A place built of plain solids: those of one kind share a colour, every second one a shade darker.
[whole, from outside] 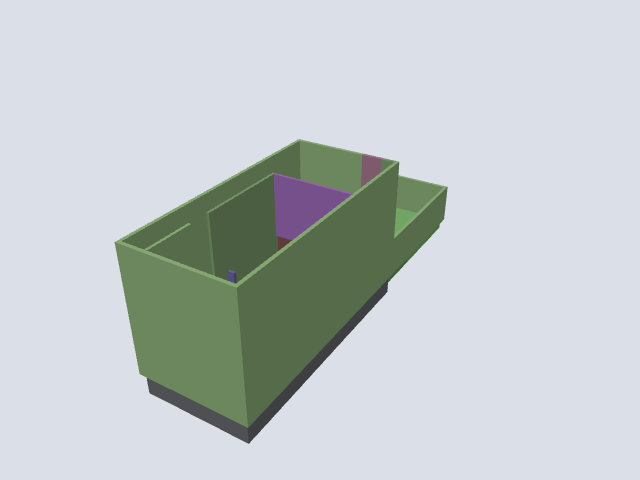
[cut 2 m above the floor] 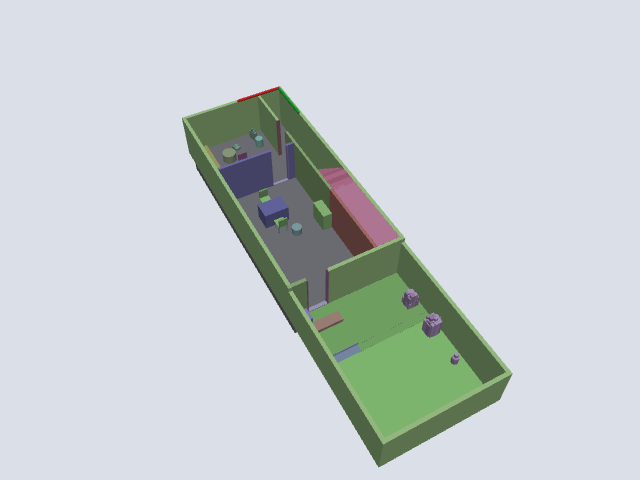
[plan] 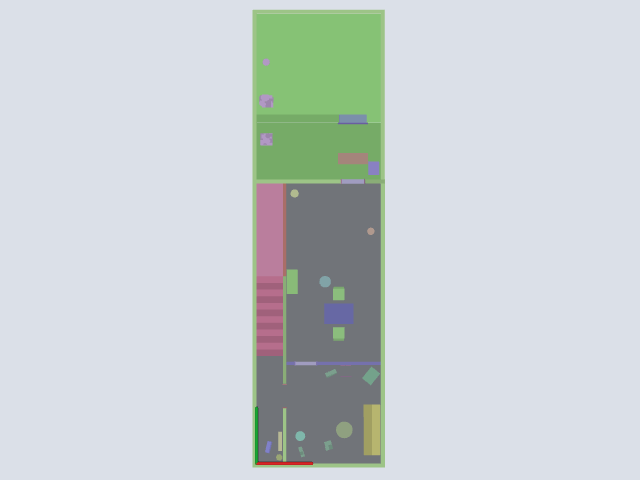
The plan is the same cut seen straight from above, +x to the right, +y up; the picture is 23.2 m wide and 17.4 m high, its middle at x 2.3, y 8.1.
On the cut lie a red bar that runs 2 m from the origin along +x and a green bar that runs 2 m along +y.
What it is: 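A terraced town house, two up and two down, 4.5 m between the party walls, 10.1 m deep; a hall 0.96 m wide; a stair of 13 risers of 213 mm on goings of 241 mm, 0.96 m wide, straight between the party wall and the hall's partition, arriving straight on the upper floor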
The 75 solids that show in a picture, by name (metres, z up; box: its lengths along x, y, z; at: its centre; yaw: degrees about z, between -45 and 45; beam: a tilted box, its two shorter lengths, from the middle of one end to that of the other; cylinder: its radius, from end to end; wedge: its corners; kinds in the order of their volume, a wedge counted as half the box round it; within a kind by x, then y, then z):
{
 "wall_1": {"box": [0.15, 10.45, 5.41], "at": [-0.07, 5.07, 2.66]},
 "wall_2": {"box": [0.15, 6.3, 1.85], "at": [-0.07, 13.3, 0.88]},
 "wall_3": {"box": [0.12, 2.0, 5.41], "at": [1.02, 1.0, 2.66]},
 "wall_4": {"box": [0.12, 3.9, 5.41], "at": [1.02, 4.83, 2.66]},
 "wall_5": {"box": [3.2, 0.15, 5.41], "at": [1.45, 10.22, 2.66]},
 "wall_6": {"box": [4.8, 0.15, 5.41], "at": [2.25, -0.07, 2.66]},
 "wall_7": {"box": [4.8, 0.15, 1.85], "at": [2.25, 16.37, 0.88]},
 "wall_8": {"box": [0.72, 0.15, 5.41], "at": [4.29, 10.22, 2.66]},
 "wall_9": {"box": [0.15, 10.45, 5.41], "at": [4.58, 5.07, 2.66]},
 "wall_10": {"box": [0.15, 6.3, 1.85], "at": [4.58, 13.3, 0.88]},
 "ground_1": {"box": [2.99, 0.3, 0.5], "at": [1.5, 12.5, -0.25]},
 "ground_2": {"box": [4.5, 2.06, 0.5], "at": [2.25, 11.32, -0.25]},
 "ground_3": {"box": [4.5, 3.65, 0.5], "at": [2.25, 14.47, -0.25]},
 "ground_4": {"box": [0.51, 0.3, 0.5], "at": [4.25, 12.5, -0.25]},
 "under_landing_1": {"box": [0.96, 3.36, 2.74], "at": [0.48, 8.47, 1.32]},
 "tread_1": {"box": [0.96, 0.24, 0.26], "at": [0.48, 4.01, 0.08]},
 "tread_2": {"box": [0.96, 0.24, 0.48], "at": [0.48, 4.26, 0.19]},
 "tread_3": {"box": [0.96, 0.24, 0.69], "at": [0.48, 4.5, 0.29]},
 "tread_4": {"box": [0.96, 0.24, 0.9], "at": [0.48, 4.74, 0.4]},
 "tread_5": {"box": [0.96, 0.24, 1.11], "at": [0.48, 4.98, 0.51]},
 "tread_6": {"box": [0.96, 0.24, 1.33], "at": [0.48, 5.22, 0.61]},
 "tread_7": {"box": [0.96, 0.24, 1.54], "at": [0.48, 5.46, 0.72]},
 "tread_8": {"box": [0.96, 0.24, 1.75], "at": [0.48, 5.7, 0.83]},
 "tread_9": {"box": [0.96, 0.24, 1.96], "at": [0.48, 5.94, 0.93]},
 "tread_10": {"box": [0.96, 0.24, 2.18], "at": [0.48, 6.18, 1.04]},
 "tread_11": {"box": [0.96, 0.24, 2.39], "at": [0.48, 6.42, 1.14]},
 "tread_12": {"box": [0.96, 0.24, 2.6], "at": [0.48, 6.66, 1.25]},
 "bedroom_front_wall_1": {"box": [3.48, 0.12, 2.7], "at": [2.76, 6.73, 4.01]},
 "partition_low_beyond_1": {"box": [0.12, 3.36, 2.71], "at": [1.02, 8.47, 1.31]},
 "kitchen_wall_1": {"box": [0.3, 0.12, 2.71], "at": [1.23, 3.62, 1.31]},
 "kitchen_wall_2": {"box": [2.3, 0.12, 2.71], "at": [3.35, 3.62, 1.31]},
 "kitchen_table_1": {"box": [1.06, 0.75, 0.79], "at": [2.98, 5.43, 0.34]},
 "slotfit_sofa_1": {"box": [0.3, 0.46, 0.5], "at": [4.03, 0.53, 0.2]},
 "slotfit_sofa_2": {"box": [0.3, 0.45, 0.5], "at": [4.03, 0.99, 0.2]},
 "slotfit_sofa_3": {"box": [0.3, 0.47, 0.5], "at": [4.03, 1.45, 0.2]},
 "slotfit_sofa_4": {"box": [0.3, 0.45, 0.5], "at": [4.03, 1.91, 0.2]},
 "slotfit_sofa_5": {"box": [0.3, 0.46, 0.5], "at": [4.33, 0.53, 0.2]},
 "slotfit_sofa_6": {"box": [0.3, 0.45, 0.5], "at": [4.33, 0.99, 0.2]},
 "slotfit_sofa_7": {"box": [0.3, 0.47, 0.5], "at": [4.33, 1.45, 0.2]},
 "slotfit_sofa_8": {"box": [0.3, 0.45, 0.5], "at": [4.33, 1.91, 0.2]},
 "back_wall_over_door_1": {"box": [0.9, 0.15, 2.74], "at": [3.49, 10.22, 3.99]},
 "tread_head_1": {"box": [0.96, 0.14, 2.74], "at": [0.48, 6.84, 1.32]},
 "slotfit_kitchen_wall_table_1": {"box": [0.4, 0.89, 0.9], "at": [1.29, 6.59, 0.4]},
 "own_plant_yard_1": {"cylinder": 0.11, "from": [0.26, 13.26, -0.05], "to": [0.26, 13.26, 0.8]},
 "own_plant_yard_2": {"box": [0.12, 0.22, 0.85], "at": [0.39, 13.26, 0.37]},
 "own_plant_yard_3": {"cylinder": 0.09, "from": [0.42, 11.88, -0.05], "to": [0.42, 11.88, 0.74]},
 "own_plant_yard_4": {"box": [0.25, 0.35, 0.8], "at": [0.45, 13.18, 0.35]},
 "own_plant_yard_5": {"box": [0.25, 0.44, 0.35], "at": [0.46, 11.75, 0.13]},
 "own_plant_yard_6": {"box": [0.14, 0.15, 0.79], "at": [0.52, 11.7, 0.35]},
 "own_plant_yard_7": {"box": [0.19, 0.17, 0.7], "at": [0.52, 12.99, 0.3]},
 "own_plant_yard_8": {"box": [0.14, 0.2, 0.7], "at": [0.54, 13.18, 0.3]},
 "slotfit_low_table_1": {"cylinder": 0.3, "from": [3.18, 1.22, -0.05], "to": [3.18, 1.22, 0.41]},
 "own_bin_1": {"box": [0.4, 0.49, 0.64], "at": [4.25, 10.7, 0.27]},
 "yard_feature_fill_1": {"box": [1.0, 0.3, 0.3], "at": [3.49, 12.5, -0.15]},
 "yard_step_1": {"box": [1.09, 0.41, 0.2], "at": [3.49, 11.05, 0.05]},
 "box_cardboard_1": {"box": [0.41, 0.55, 0.29], "at": [4.15, 3.17, 0.09], "yaw": -39.1},
 "radiator_1": {"box": [0.14, 0.7, 0.6], "at": [0.86, 0.8, 0.42]},
 "own_basket_passage_1": {"cylinder": 0.21, "from": [2.49, 6.59, -0.05], "to": [2.49, 6.59, 0.34]},
 "slotfit_chair_1": {"cylinder": 0.18, "from": [1.59, 0.99, -0.05], "to": [1.59, 0.99, 0.44]},
 "clutter_front_1": {"box": [0.14, 0.38, 0.49], "at": [1.63, 0.42, 0.19], "yaw": 18.8},
 "clutter_front_2": {"box": [0.41, 0.15, 0.37], "at": [2.69, 3.28, 0.14], "yaw": 24.8},
 "side_chair_1": {"box": [0.38, 0.08, 0.38], "at": [2.98, 4.49, 0.65]},
 "side_chair_2": {"box": [0.42, 0.42, 0.04], "at": [2.98, 4.73, 0.43]},
 "side_chair_3": {"box": [0.42, 0.42, 0.04], "at": [2.98, 6.13, 0.43]},
 "side_chair_4": {"box": [0.38, 0.08, 0.38], "at": [2.98, 6.37, 0.65]},
 "doorframe_back_1": {"box": [0.043, 0.19, 2.15], "at": [3.07, 10.22, 1.02]},
 "doorframe_back_2": {"box": [0.043, 0.19, 2.15], "at": [3.91, 10.22, 1.02]},
 "doorframe_kitchen_1": {"box": [0.044, 0.16, 2.15], "at": [1.4, 3.62, 1.02]},
 "doorframe_kitchen_2": {"box": [0.044, 0.16, 2.15], "at": [2.18, 3.62, 1.02]},
 "own_bin_waste_kitchen_1": {"cylinder": 0.15, "from": [1.38, 9.79, -0.05], "to": [1.38, 9.79, 0.32]},
 "clutter_hall_1": {"box": [0.14, 0.41, 0.4], "at": [0.42, 0.59, 0.15], "yaw": -12.8},
 "clutter_kitchen_1": {"cylinder": 0.13, "from": [4.14, 8.42, -0.05], "to": [4.14, 8.42, 0.3]},
 "threshold_1": {"box": [0.82, 0.13, 0.07], "at": [1.79, 3.62, -0.01]},
 "threshold_2": {"box": [0.88, 0.16, 0.08], "at": [3.49, 10.22, -0.01]},
 "doorframe_front_room_1": {"box": [0.16, 0.044, 2.15], "at": [1.02, 2.02, 1.02]}
}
